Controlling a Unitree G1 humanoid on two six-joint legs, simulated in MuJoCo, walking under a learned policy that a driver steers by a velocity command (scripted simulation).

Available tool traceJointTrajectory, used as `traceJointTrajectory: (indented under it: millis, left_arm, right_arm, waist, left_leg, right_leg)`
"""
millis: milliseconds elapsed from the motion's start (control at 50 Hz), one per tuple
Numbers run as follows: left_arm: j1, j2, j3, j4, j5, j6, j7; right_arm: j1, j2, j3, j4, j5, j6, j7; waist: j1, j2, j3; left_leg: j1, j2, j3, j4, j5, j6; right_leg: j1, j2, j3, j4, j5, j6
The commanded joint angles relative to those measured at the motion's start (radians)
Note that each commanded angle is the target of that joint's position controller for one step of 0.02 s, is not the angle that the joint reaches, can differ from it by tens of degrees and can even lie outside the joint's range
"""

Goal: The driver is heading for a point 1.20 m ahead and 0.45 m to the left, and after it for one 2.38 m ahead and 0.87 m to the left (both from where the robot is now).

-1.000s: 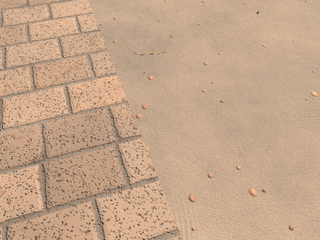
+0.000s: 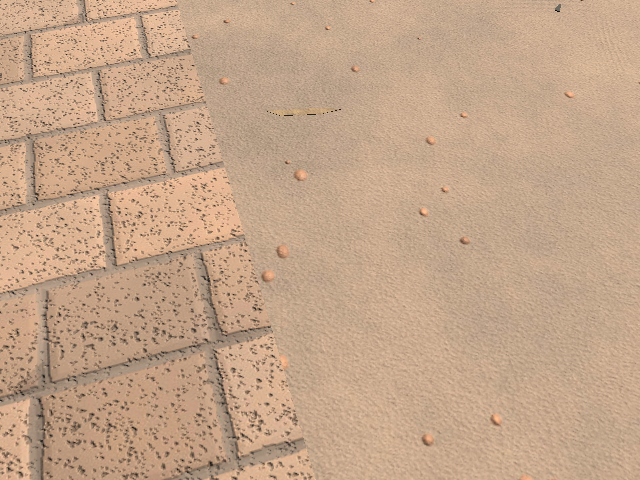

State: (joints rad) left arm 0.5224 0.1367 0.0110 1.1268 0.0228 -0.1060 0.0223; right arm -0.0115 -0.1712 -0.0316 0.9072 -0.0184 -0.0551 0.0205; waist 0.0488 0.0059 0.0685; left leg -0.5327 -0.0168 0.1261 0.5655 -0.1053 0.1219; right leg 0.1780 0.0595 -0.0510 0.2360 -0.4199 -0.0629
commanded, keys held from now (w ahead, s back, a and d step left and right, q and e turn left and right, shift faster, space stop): w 0.24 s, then w+q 0.76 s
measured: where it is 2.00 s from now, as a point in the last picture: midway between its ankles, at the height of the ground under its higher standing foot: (212, 241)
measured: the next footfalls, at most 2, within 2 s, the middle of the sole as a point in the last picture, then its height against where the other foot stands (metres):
left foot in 0.02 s outside the picture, level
right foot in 0.56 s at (395, 443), level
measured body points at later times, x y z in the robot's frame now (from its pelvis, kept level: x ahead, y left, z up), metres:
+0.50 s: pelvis +0.29 +0.00 +0.01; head +0.32 +0.01 +0.46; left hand +0.48 +0.22 -0.10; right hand +0.19 -0.23 -0.13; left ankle +0.15 +0.06 -0.72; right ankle +0.46 -0.11 -0.69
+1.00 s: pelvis +0.54 +0.02 +0.01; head +0.58 +0.03 +0.46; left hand +0.42 +0.23 -0.13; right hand +0.80 -0.12 -0.10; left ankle +0.64 +0.18 -0.68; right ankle +0.47 -0.10 -0.73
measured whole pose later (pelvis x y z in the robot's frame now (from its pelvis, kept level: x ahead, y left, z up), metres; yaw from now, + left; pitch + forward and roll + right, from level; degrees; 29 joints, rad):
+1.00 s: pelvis +0.54 +0.02 +0.01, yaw +22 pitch +1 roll -1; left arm 0.43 0.19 0.05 0.98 0.02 -0.11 0.01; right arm 0.05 -0.21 -0.05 0.81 -0.04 0.00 0.07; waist 0.05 0.03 0.05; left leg -0.64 0.08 0.08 0.75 -0.06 0.09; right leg 0.05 0.00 -0.28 0.25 -0.31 -0.02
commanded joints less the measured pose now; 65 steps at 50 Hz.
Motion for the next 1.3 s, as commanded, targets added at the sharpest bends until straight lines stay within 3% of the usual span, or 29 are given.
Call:
traceJointTrajectory:
  millis: [20,40,60,100,140,180,240,460,500,540,560,580,600,620,640,660,700,800,980,1040,1080,1100,1120,1140,1160,1180,1200,1260,1300]
  left_arm:
    - [-0.017,0.171,0.032,-0.037,-0.003,-0.002,0.003]
    - [0.036,0.095,0.016,-0.066,-0.022,0.001,-0.007]
    - [0.097,0.083,0.027,-0.061,-0.035,0.005,-0.02]
    - [-0.099,0.136,0.041,-0.116,-0.006,0.006,-0.022]
    - [-0.127,0.103,0.043,-0.123,0.012,0.018,-0.026]
    - [-0.096,0.066,0.039,-0.114,0.022,0.042,-0.035]
    - [-0.201,0.081,0.043,-0.158,0.02,0.062,-0.044]
    - [-0.614,0.107,0.033,-0.329,-0.005,0.046,-0.045]
    - [-0.596,0.13,0.038,-0.343,-0.009,0.034,-0.042]
    - [-0.43,0.168,0.055,-0.303,-0.009,0.017,-0.03]
    - [-0.27,0.199,0.07,-0.26,0.003,0.004,-0.019]
    - [-0.107,0.283,0.092,-0.251,0.032,-0.004,-0.004]
    - [-0.124,0.358,0.108,-0.266,0.046,0.007,-0.012]
    - [-0.195,0.269,0.095,-0.281,0.024,0.025,-0.017]
    - [-0.273,0.186,0.072,-0.293,0.015,0.024,-0.019]
    - [-0.302,0.154,0.063,-0.288,0.015,0.017,-0.021]
    - [-0.287,0.128,0.055,-0.265,0.008,0.006,-0.011]
    - [-0.199,0.146,0.06,-0.229,-0.007,-0.023,-0.013]
    - [-0.092,0.201,0.069,-0.196,-0.001,-0.01,-0.003]
    - [-0.077,0.228,0.075,-0.187,0.002,0.011,0.006]
    - [-0.08,0.262,0.084,-0.187,0.002,0.031,0.009]
    - [-0.091,0.272,0.085,-0.196,-0.003,0.041,0.006]
    - [-0.099,0.254,0.08,-0.224,-0.004,0.044,0.002]
    - [-0.074,0.129,0.055,-0.308,-0.009,0.039,-0.024]
    - [-0.227,0.217,0.071,-0.341,0.001,0.025,-0.029]
    - [-0.286,0.207,0.067,-0.364,-0.015,0.015,-0.033]
    - [-0.26,0.2,0.062,-0.349,-0.015,0.007,-0.031]
    - [-0.2,0.187,0.059,-0.331,0.022,0.053,-0.03]
    - [-0.223,0.177,0.057,-0.345,0.026,0.074,-0.037]
  right_arm:
    - [0.42,-0.153,-0.059,0.088,-0.012,-0.021,-0.027]
    - [0.545,-0.249,-0.085,0.101,-0.036,-0.023,-0.034]
    - [0.507,-0.254,-0.09,0.098,-0.016,-0.008,-0.019]
    - [0.29,-0.148,-0.061,0.061,0.011,-0.014,-0.009]
    - [0.277,-0.07,-0.035,0.084,0.004,-0.034,-0.014]
    - [0.328,-0.061,-0.027,0.111,0.003,-0.051,-0.021]
    - [0.389,-0.106,-0.03,0.128,0.005,-0.061,-0.024]
    - [0.567,-0.127,-0.026,0.141,-0.002,-0.041,-0.036]
    - [0.541,-0.146,-0.035,0.13,-0.007,-0.037,-0.042]
    - [0.49,-0.172,-0.045,0.112,-0.005,-0.037,-0.04]
    - [0.468,-0.167,-0.046,0.101,0.004,-0.038,-0.034]
    - [0.465,-0.113,-0.034,0.057,0.017,-0.041,-0.03]
    - [0.588,-0.021,-0.021,0.034,0.058,-0.032,-0.035]
    - [0.558,-0.122,-0.043,0.05,0.028,-0.018,-0.041]
    - [0.481,-0.124,-0.048,0.039,0.016,-0.014,-0.034]
    - [0.434,-0.098,-0.046,0.029,0.011,-0.012,-0.026]
    - [0.414,-0.086,-0.052,0.018,-0.012,0.011,-0.007]
    - [0.294,-0.066,-0.048,-0.044,-0.018,0.048,0.021]
    - [-0.015,-0.073,-0.022,-0.174,-0.018,0.042,0.054]
    - [-0.005,-0.093,-0.03,-0.185,-0.023,0.042,0.048]
    - [0.12,-0.123,-0.047,-0.156,-0.025,0.039,0.037]
    - [0.255,-0.146,-0.062,-0.116,-0.03,0.029,0.028]
    - [0.402,-0.224,-0.091,-0.077,-0.043,0.022,0.012]
    - [0.384,-0.341,-0.116,-0.091,-0.032,0.026,0.0]
    - [0.428,-0.321,-0.112,-0.107,-0.01,0.044,-0.008]
    - [0.354,-0.29,-0.102,-0.1,-0.007,0.046,-0.018]
    - [0.302,-0.24,-0.089,-0.102,0.0,0.04,-0.02]
    - [0.234,-0.182,-0.068,-0.11,0.016,0.01,-0.027]
    - [0.275,-0.203,-0.071,-0.098,0.02,-0.006,-0.024]
  waist:
    - [-0.227,-0.072,-0.173]
    - [-0.223,0.073,-0.299]
    - [-0.166,0.197,-0.37]
    - [-0.106,0.009,-0.097]
    - [-0.043,-0.019,-0.008]
    - [-0.015,0.006,-0.01]
    - [-0.014,0.025,0.017]
    - [-0.127,0.07,0.029]
    - [-0.101,0.08,0.019]
    - [-0.024,0.078,-0.057]
    - [0.047,0.037,-0.149]
    - [0.094,-0.062,-0.303]
    - [0.02,-0.281,-0.405]
    - [-0.003,-0.142,-0.337]
    - [-0.022,-0.061,-0.187]
    - [-0.032,-0.031,-0.109]
    - [-0.064,-0.085,-0.064]
    - [-0.075,-0.086,-0.042]
    - [-0.016,-0.08,0.03]
    - [-0.032,-0.099,0.003]
    - [-0.085,-0.117,-0.077]
    - [-0.144,-0.092,-0.155]
    - [-0.206,-0.005,-0.252]
    - [-0.126,0.24,-0.323]
    - [-0.189,0.064,-0.325]
    - [-0.151,0.034,-0.169]
    - [-0.1,-0.016,-0.106]
    - [-0.018,0.002,-0.094]
    - [-0.015,0.002,-0.084]
  left_leg:
    - [0.511,0.004,-0.05,-0.081,-0.025,0.07]
    - [0.758,0.276,-0.4,-0.107,-0.19,0.146]
    - [0.854,0.43,-0.855,-0.284,-0.262,0.263]
    - [0.563,0.358,-0.613,-0.365,-0.343,0.194]
    - [0.371,0.275,-0.433,-0.408,-0.137,0.129]
    - [0.323,0.235,-0.337,-0.419,0.002,0.11]
    - [0.338,0.209,-0.257,-0.448,0.083,0.104]
    - [0.583,0.188,-0.289,-0.33,0.395,0.095]
    - [0.606,0.203,-0.312,-0.276,0.457,0.083]
    - [0.567,0.174,-0.298,-0.109,0.609,0.047]
    - [0.481,0.124,-0.26,0.081,0.543,0.027]
    - [0.3,0.058,-0.218,0.364,0.217,0.012]
    - [-0.015,-0.085,-0.141,0.647,-0.446,-0.016]
    - [-0.079,-0.009,-0.196,0.735,-0.385,-0.004]
    - [-0.093,0.03,-0.198,0.72,-0.289,-0.008]
    - [-0.074,0.062,-0.195,0.681,-0.232,-0.015]
    - [-0.033,0.093,-0.184,0.633,-0.195,-0.032]
    - [-0.139,0.115,-0.151,0.602,-0.077,-0.049]
    - [-0.105,0.087,-0.018,0.151,0.052,-0.027]
    - [-0.018,0.022,0.035,0.086,-0.075,0.02]
    - [0.13,-0.052,0.056,0.047,-0.164,0.062]
    - [0.31,-0.083,0.042,-0.029,-0.135,0.09]
    - [0.558,0.032,-0.145,-0.093,-0.212,0.138]
    - [0.87,0.331,-0.676,-0.158,-0.216,0.292]
    - [0.845,0.345,-0.822,-0.287,-0.236,0.279]
    - [0.722,0.331,-0.673,-0.31,-0.134,0.255]
    - [0.593,0.286,-0.577,-0.321,0.007,0.221]
    - [0.421,0.165,-0.395,-0.34,0.213,0.181]
    - [0.391,0.134,-0.364,-0.348,0.248,0.179]
  right_leg:
    - [-0.204,-0.216,0.021,0.522,1.009,-0.066]
    - [-0.457,-0.119,-0.027,0.875,0.55,-0.044]
    - [-0.71,0.042,0.049,1.162,-0.081,-0.029]
    - [-0.806,-0.085,0.107,1.121,0.094,-0.049]
    - [-0.711,-0.14,0.106,0.993,0.146,-0.039]
    - [-0.655,-0.146,0.087,0.933,0.156,-0.018]
    - [-0.744,-0.166,0.053,0.835,0.233,0.009]
    - [-0.819,-0.1,0.006,0.374,0.4,0.055]
    - [-0.755,-0.087,0.02,0.319,0.339,0.037]
    - [-0.511,-0.04,0.008,0.243,0.284,0.007]
    - [-0.286,-0.066,0.024,0.196,0.33,-0.019]
    - [-0.032,-0.305,0.259,0.194,0.215,-0.061]
    - [0.158,-0.546,0.679,0.097,0.196,-0.17]
    - [0.058,-0.504,0.701,0.06,0.087,-0.165]
    - [-0.088,-0.457,0.53,0.038,0.094,-0.136]
    - [-0.2,-0.409,0.396,0.004,0.189,-0.11]
    - [-0.3,-0.343,0.233,-0.033,0.309,-0.071]
    - [-0.293,-0.331,0.055,-0.069,0.498,-0.072]
    - [-0.174,-0.336,-0.145,-0.065,0.648,-0.061]
    - [-0.089,-0.346,-0.199,0.063,0.96,-0.049]
    - [-0.062,-0.348,-0.219,0.289,1.166,-0.044]
    - [-0.129,-0.338,-0.234,0.494,1.09,-0.028]
    - [-0.334,-0.31,-0.236,0.783,0.785,0.006]
    - [-0.806,-0.107,-0.168,1.132,-0.134,0.072]
    - [-0.918,-0.088,0.046,1.183,-0.095,0.071]
    - [-0.966,-0.138,0.057,1.144,0.03,0.061]
    - [-0.903,-0.173,0.061,1.049,0.104,0.058]
    - [-0.739,-0.197,0.071,0.923,0.116,0.093]
    - [-0.749,-0.187,0.053,0.857,0.141,0.116]
Velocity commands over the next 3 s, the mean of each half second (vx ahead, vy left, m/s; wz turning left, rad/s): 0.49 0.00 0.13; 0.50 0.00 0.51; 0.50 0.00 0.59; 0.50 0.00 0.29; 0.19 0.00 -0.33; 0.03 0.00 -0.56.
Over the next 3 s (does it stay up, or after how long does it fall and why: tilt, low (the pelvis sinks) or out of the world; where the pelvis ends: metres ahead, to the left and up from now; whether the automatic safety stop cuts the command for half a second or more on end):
stays up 1.08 0.42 0.02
